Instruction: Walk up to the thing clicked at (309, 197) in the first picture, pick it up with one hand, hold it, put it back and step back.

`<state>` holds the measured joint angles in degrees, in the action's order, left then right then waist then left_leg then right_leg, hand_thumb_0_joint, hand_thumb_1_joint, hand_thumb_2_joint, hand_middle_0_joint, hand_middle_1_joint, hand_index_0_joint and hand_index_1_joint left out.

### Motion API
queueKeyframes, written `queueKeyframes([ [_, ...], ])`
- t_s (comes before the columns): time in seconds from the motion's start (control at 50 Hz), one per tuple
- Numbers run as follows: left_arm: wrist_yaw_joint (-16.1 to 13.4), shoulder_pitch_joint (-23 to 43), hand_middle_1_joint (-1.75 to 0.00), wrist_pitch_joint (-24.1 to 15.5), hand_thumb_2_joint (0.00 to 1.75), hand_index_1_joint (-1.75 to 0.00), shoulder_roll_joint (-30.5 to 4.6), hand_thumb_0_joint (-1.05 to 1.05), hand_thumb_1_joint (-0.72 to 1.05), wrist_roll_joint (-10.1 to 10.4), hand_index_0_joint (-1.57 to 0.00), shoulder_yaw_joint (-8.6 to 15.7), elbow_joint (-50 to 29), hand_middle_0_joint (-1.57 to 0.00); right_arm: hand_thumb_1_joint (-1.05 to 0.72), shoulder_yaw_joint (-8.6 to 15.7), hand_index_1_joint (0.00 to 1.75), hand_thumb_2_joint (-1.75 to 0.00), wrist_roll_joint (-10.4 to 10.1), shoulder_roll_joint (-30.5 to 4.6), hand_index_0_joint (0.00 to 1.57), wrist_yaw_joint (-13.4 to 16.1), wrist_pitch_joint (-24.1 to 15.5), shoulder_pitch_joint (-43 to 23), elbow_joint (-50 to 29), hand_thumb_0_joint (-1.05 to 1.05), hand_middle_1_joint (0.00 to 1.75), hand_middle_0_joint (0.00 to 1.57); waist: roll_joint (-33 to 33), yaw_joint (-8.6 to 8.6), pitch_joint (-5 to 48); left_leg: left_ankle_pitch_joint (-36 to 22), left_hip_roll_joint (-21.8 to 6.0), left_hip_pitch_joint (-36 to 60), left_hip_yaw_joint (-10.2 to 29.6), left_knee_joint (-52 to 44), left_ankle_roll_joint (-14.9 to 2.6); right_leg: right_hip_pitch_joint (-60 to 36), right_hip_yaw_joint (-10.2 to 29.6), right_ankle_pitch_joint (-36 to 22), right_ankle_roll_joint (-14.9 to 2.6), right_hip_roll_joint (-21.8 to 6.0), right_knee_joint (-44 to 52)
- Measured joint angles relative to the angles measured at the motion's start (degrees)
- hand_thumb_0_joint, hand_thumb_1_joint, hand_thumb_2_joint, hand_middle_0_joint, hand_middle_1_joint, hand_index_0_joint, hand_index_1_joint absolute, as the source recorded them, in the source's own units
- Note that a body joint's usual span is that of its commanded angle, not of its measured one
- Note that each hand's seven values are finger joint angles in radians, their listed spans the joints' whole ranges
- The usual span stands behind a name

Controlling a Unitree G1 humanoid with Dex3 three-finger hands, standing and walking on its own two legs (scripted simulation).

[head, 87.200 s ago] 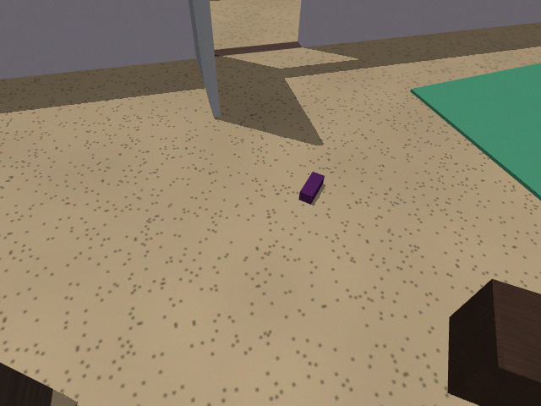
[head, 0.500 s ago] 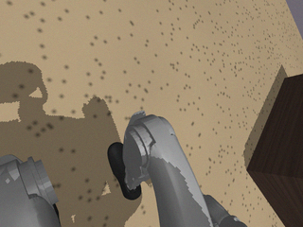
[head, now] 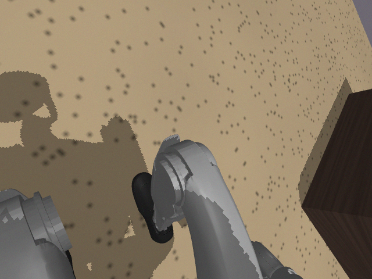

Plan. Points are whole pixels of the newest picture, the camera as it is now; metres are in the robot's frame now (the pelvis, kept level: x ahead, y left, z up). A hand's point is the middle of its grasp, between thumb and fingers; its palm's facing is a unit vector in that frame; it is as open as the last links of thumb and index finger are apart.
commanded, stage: close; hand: left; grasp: from above
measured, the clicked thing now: out of the picture +0.49 +0.33 -0.28
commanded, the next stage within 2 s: settle in 0.84 s
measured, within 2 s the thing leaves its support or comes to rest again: leaves its support in 1.14 s
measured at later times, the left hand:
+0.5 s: hand out of the picture +0.47 +0.32 -0.25, palm faces -0.49 -0.08 -0.87, open 9.8 cm
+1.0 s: hand out of the picture +0.46 +0.32 -0.25, palm faces -0.48 -0.07 -0.87, open 9.6 cm
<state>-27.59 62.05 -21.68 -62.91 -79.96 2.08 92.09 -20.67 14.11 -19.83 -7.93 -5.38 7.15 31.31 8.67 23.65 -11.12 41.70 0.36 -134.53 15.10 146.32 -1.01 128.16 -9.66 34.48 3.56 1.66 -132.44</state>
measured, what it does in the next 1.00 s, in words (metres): stands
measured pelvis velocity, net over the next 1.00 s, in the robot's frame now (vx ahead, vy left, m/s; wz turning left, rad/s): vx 0.00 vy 0.00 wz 0.00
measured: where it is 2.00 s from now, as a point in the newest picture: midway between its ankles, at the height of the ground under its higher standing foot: (113, 248)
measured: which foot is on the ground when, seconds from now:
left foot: down 0.00-1.00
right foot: down 0.00-1.00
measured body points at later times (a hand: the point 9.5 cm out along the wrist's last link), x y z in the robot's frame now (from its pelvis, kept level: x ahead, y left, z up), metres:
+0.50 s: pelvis +0.00 +0.00 +0.00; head +0.28 +0.15 +0.32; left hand +0.49 +0.32 -0.20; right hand +0.06 -0.25 -0.04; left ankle +0.06 +0.12 -0.27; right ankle +0.13 -0.13 -0.27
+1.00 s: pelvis +0.00 +0.00 +0.00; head +0.28 +0.15 +0.32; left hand +0.49 +0.32 -0.20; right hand +0.06 -0.25 -0.04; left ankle +0.06 +0.12 -0.27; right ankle +0.13 -0.13 -0.27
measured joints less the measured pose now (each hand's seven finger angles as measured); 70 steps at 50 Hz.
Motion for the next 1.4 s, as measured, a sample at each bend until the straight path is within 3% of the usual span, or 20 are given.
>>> queueKeyframes([
  [0.16, -2.0, 0.5, -0.91, 0.8, 0.78, -0.84, 0.4, 0.00, -0.02, -0.9, -0.36, -1.0, 1.6, -0.30, -0.89, 0.0, 0.30, -0.90, 0.2, 0.4, 0.21, -0.1, -0.6, -0.5, 0.4, 0.00, 0.30, 0.21, -0.1, 0.36, 0.9, -0.2, 0.0, -0.2, -0.2, -0.2, -0.23, 0.1, 0.1, -0.1, 0.19, -0.1, 0.2],
  [0.4, -0.8, 1.3, -0.83, 3.2, 0.70, -0.76, 0.6, 0.00, 0.08, 0.2, -0.46, -0.3, 1.8, -0.39, -0.89, 0.6, 0.30, -0.90, -0.6, 0.6, 0.20, -0.4, -1.3, -0.3, 0.8, 0.00, 0.30, 0.21, -0.7, 0.74, 1.3, -0.1, -0.1, -0.8, -0.6, -0.4, -0.42, 0.8, 0.4, 0.0, 0.19, 0.0, 0.2],
  [0.64, 1.3, 0.8, -0.78, 1.6, 0.59, -0.69, -0.3, 0.00, 0.11, 0.6, -0.56, -0.1, -0.3, -0.47, -0.89, 0.1, 0.30, -0.90, -0.5, 0.1, 0.20, 0.1, 0.1, 0.2, -0.5, 0.00, 0.30, 0.21, -0.4, 0.46, 0.1, -0.4, 0.0, -0.4, -0.4, -0.3, -0.37, 0.2, 0.2, -0.2, 0.26, -0.1, 0.3],
  [1.02, 0.3, 0.2, -0.68, 0.2, 0.53, -0.59, 0.0, 0.00, 0.09, -0.9, -0.66, -0.4, -1.1, -0.57, -0.90, 0.0, 0.30, -0.90, -0.1, 0.4, 0.21, 0.7, 0.9, -0.1, -0.2, 0.00, 0.30, 0.21, -0.4, -0.03, 1.0, -0.3, 0.0, -0.4, -0.1, -0.5, -0.25, 0.1, -0.1, -0.2, -0.37, -0.1, 0.7],
  [1.22, 3.2, -1.1, -0.63, 1.6, 0.49, -0.55, 1.0, 0.00, 0.09, -0.7, -0.70, 2.4, -5.9, -0.61, -0.91, 2.4, 0.30, -0.90, -0.7, 0.8, 0.21, 0.5, 1.1, 0.8, -0.2, 0.00, 0.30, 0.21, -1.6, -0.86, 2.0, -0.2, 0.2, -1.0, -0.7, -0.9, -0.26, 0.9, 0.4, 0.2, -0.31, -0.4, 0.6],
  [1.4, 10.2, -3.6, -0.60, 3.2, 0.45, -0.51, 5.3, 0.00, 0.10, 2.5, -0.72, 2.0, -15.3, -0.63, -0.91, 6.8, 0.30, -0.90, -2.9, 0.6, 0.21, -0.1, 3.3, 3.2, 0.1, 0.00, 0.30, 0.21, -4.5, -3.38, 5.0, -0.7, 0.8, -1.4, -1.8, -2.8, -0.28, 1.0, 1.0, 0.8, -0.96, -1.4, 1.4],
])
